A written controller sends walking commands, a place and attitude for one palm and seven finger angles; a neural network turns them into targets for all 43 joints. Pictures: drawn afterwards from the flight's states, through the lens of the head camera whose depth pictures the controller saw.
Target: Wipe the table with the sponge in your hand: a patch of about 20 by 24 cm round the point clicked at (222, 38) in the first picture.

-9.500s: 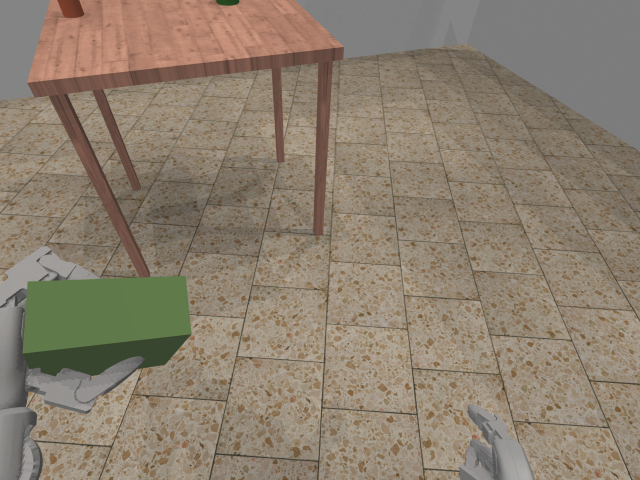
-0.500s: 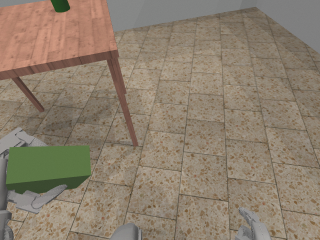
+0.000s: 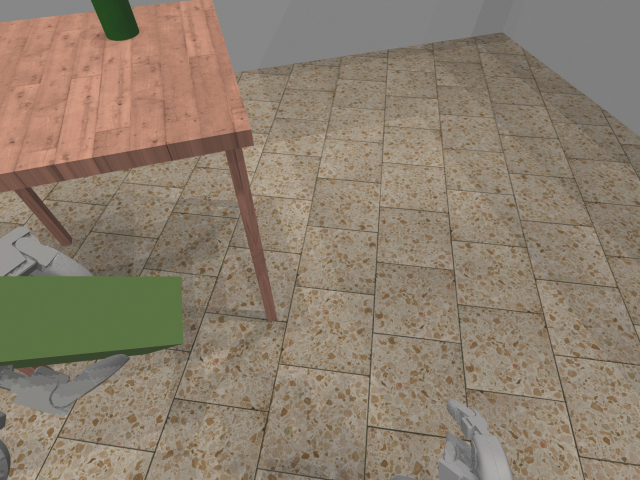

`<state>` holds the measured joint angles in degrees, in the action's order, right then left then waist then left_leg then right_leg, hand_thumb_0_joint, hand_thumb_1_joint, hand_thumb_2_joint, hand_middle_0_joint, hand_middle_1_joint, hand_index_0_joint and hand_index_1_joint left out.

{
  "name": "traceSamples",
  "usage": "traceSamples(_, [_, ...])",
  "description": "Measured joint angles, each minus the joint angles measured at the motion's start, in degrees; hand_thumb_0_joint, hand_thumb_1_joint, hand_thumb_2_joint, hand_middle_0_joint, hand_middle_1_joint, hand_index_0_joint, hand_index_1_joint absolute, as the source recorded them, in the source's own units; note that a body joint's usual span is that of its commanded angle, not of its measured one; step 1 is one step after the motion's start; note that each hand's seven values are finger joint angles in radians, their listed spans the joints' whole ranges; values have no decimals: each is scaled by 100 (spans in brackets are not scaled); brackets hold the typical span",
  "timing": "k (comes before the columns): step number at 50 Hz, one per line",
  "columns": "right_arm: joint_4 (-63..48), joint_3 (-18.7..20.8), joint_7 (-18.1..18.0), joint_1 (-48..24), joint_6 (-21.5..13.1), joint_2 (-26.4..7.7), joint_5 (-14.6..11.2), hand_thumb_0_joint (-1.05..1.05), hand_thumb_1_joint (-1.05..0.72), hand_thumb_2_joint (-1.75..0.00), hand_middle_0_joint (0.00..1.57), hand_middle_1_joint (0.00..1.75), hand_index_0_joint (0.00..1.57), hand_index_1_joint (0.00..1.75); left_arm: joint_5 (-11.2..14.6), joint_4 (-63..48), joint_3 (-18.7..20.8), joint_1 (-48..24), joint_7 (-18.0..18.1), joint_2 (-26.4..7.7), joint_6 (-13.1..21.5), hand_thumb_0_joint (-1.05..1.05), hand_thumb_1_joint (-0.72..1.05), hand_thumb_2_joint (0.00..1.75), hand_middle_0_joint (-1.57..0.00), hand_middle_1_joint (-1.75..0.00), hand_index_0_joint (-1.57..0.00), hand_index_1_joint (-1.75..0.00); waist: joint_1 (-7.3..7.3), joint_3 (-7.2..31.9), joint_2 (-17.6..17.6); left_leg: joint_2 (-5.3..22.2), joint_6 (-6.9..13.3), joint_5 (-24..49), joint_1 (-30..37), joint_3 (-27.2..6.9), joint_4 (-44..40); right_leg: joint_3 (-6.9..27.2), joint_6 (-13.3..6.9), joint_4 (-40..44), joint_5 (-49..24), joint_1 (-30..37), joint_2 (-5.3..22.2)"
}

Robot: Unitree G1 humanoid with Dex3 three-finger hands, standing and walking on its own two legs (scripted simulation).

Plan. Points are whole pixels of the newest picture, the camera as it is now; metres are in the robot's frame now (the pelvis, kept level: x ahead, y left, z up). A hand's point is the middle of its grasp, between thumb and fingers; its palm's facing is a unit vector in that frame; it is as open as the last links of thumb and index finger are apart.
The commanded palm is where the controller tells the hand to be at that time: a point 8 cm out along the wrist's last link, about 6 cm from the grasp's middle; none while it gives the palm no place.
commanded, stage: take the last steps up to it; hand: left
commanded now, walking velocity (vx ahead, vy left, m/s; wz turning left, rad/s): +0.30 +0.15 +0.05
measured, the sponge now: (115, 322) +0.22 +0.20 +0.16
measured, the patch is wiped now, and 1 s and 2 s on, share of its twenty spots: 0.00 0.00 0.00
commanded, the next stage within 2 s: come to a stop and stand still in 1.60 s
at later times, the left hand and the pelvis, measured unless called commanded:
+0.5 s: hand (51, 224) +0.32 +0.30 +0.18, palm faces +0.39 -0.77 -0.50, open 9.9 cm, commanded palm +0.26 +0.34 +0.18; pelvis +0.10 +0.06 -0.02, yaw +0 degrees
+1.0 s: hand (62, 182) +0.40 +0.33 +0.16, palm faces +0.41 -0.77 -0.49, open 9.9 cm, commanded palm +0.34 +0.37 +0.18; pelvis +0.18 +0.09 +0.00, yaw +2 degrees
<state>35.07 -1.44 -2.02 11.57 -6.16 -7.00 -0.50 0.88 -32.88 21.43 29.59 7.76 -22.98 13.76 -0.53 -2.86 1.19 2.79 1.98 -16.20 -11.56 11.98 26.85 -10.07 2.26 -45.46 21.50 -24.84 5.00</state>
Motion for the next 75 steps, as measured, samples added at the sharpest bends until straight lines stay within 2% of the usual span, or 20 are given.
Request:
traceSamples(3, [67, -21, -45, 95, 95, -50, -9, 1, -90, -90, 21, 30, 20, 30, 19, 274, 54, -29, -1, -65, -102, -1, -47, 101, -76, -136, -76, -135, -19, 64, 99, -12, -67, -300, -18, -55, 355, -138, -54, 1023, -276, 549, -130])
traceSamples(4, [82, -8, -52, 111, 130, -101, -17, 1, -90, -90, 21, 30, 21, 30, 4, 371, 61, -83, -3, -71, -135, -1, -47, 101, -76, -136, -76, -135, -17, 78, 155, 24, -84, -487, -121, -105, 673, -176, -227, 1248, -560, 680, -174])
traceSamples(7, [304, 98, -19, -53, 306, -332, -14, 1, -90, -90, 21, 30, 20, 30, -11, 707, -68, -370, -35, 166, -194, -1, -47, 101, -76, -136, -76, -135, -50, -39, 262, -38, -162, -949, -849, -590, 2698, -239, -559, 913, -345, 707, -169])
traceSamples(11, [351, 217, 19, -162, 408, -589, 10, 1, -91, -90, 21, 30, 20, 30, -22, 841, -192, -339, -55, 459, -148, -1, -47, 101, -76, -136, -76, -135, -3, -158, 92, -23, -339, -530, -1745, -920, 4266, -173, -463, 1214, -331, 985, -71])
traceSamples(17, [40, 403, -21, -171, 373, -791, 50, 1, -91, -90, 20, 30, 20, 29, -89, 154, -176, -28, -18, 185, 52, -1, -47, 101, -76, -136, -76, -135, 112, -417, -269, 356, -327, -73, -1843, -803, 2380, -117, -305, 1640, -422, 1300, 160])
traceSamples(23, [-258, 543, -96, -6, 317, -872, 29, 1, -91, -90, 20, 30, 20, 29, -24, -376, 214, 215, 144, -127, 171, -1, -47, 101, -76, -136, -76, -135, 78, -300, -273, 182, -238, 619, -780, -317, 206, 102, 46, 1056, 70, 1342, 369])
traceSamples(26, [-185, 567, -131, -130, 317, -553, -21, 1, -91, -90, 20, 30, 20, 29, -7, 50, 331, -173, 169, -225, 215, -1, -47, 101, -76, -136, -76, -135, 70, -284, -404, 93, -126, 422, -808, -189, 711, 585, -64, -715, 873, 740, 329])
traceSamples(30, [-38, 291, -58, -145, 212, -154, -63, 1, -91, -90, 20, 30, 20, 29, -11, 658, 240, -560, 106, -77, 31, -1, -47, 101, -76, -136, -76, -135, 104, -120, -330, 116, -67, 248, -713, -232, 618, 484, -57, -1963, 848, -14, 77])
traceSamples(35, [0, 27, 14, -4, -43, 58, -45, 1, -91, -90, 21, 30, 20, 30, 14, 205, -60, -321, 54, 198, -44, -1, -47, 101, -76, -136, -76, -135, 30, -114, -199, 46, -72, 267, -523, -218, 348, 207, -27, -679, 369, 4, 38])
traceSamples(39, [43, -62, -18, 81, -59, 32, -6, 1, -90, -90, 21, 30, 20, 30, -19, -76, -80, -58, 43, 20, 6, -1, -47, 101, -76, -136, -76, -135, -57, -83, -44, 2, -139, -2, -523, -223, 640, 32, -128, 905, -175, 618, -103])
traceSamples(42, [232, 10, -30, -1, 128, -171, 13, 1, -90, -90, 21, 30, 21, 30, -41, 198, -71, -166, 10, 35, 33, -1, -47, 101, -76, -136, -76, -135, -60, -37, 221, -12, -186, -716, -897, -522, 1866, -56, -510, 834, -296, 706, -151])
traceSamples(45, [407, 104, 2, -90, 303, -382, 16, 1, -91, -90, 21, 30, 20, 30, 17, 715, -21, -327, -25, 184, 41, -1, -47, 101, -76, -136, -76, -135, -57, 2, 169, -156, -343, -676, -1455, -786, 3420, 6, -476, 1035, -224, 893, -38])
traceSamples(47, [395, 150, -9, -116, 390, -512, 16, 1, -91, -90, 21, 30, 20, 30, 3, 987, 19, -343, -21, 274, 28, -1, -47, 101, -76, -136, -76, -135, -9, 0, 95, -100, -394, -533, -1673, -845, 3679, 39, -407, 1299, -330, 1048, 23])
traceSamples(52, [144, 325, -22, -124, 410, -786, 42, 1, -91, -90, 20, 30, 20, 30, -66, 827, -146, -206, 23, 364, -5, -1, -47, 101, -76, -136, -76, -135, 94, -217, -177, 135, -354, -266, -1583, -693, 2215, 55, -266, 1668, -437, 1356, 217])
traceSamples(57, [-139, 498, -76, -111, 365, -915, 56, 1, -91, -90, 20, 30, 20, 29, -105, -103, -222, 73, 47, 204, 50, -1, -47, 101, -76, -136, -76, -135, 66, -369, -357, 86, -309, 337, -969, -424, 567, 149, -14, 1364, -185, 1420, 336])
traceSamples(59, [-251, 562, -126, -120, 343, -893, 38, 1, -91, -90, 20, 30, 20, 29, -82, -344, -71, 76, 81, 22, 117, -1, -47, 101, -76, -136, -76, -135, 49, -328, -357, 63, -233, 877, -744, -314, 240, 259, 36, 803, 101, 1241, 369])
traceSamples(62, [-244, 542, -149, -260, 319, -568, -8, 1, -91, -90, 20, 30, 20, 29, -85, -58, 129, -328, 139, -234, 218, -1, -47, 101, -76, -136, -76, -135, 1, -346, -466, 46, -43, 474, -834, -200, 718, 645, -89, -937, 1055, 595, 200])
traceSamples(65, [-189, 325, -77, -288, 252, -279, -34, 1, -91, -90, 20, 30, 20, 29, -57, 367, 246, -553, 122, -255, 135, -1, -47, 101, -76, -136, -76, -135, 56, -203, -354, 96, 7, 433, -823, -232, 599, 498, -71, -1817, 914, 96, 4])
traceSamples(69, [-158, 80, 20, -182, 134, -48, -54, 1, -91, -90, 20, 30, 20, 29, 7, 306, 162, -445, 85, 26, -13, -1, -47, 101, -76, -136, -76, -135, 7, -103, -207, 83, 56, 549, -740, -142, 318, 283, -30, -1322, 472, -24, -41])
traceSamples(75, [-44, -127, -39, 11, 101, 8, 18, 1, -91, -90, 21, 30, 20, 30, 11, 71, -138, -143, 51, 123, -142, -1, -47, 101, -76, -136, -76, -135, -91, -39, -29, -33, 58, 550, -741, -58, 252, 98, -68, 655, 380, 759, -174])
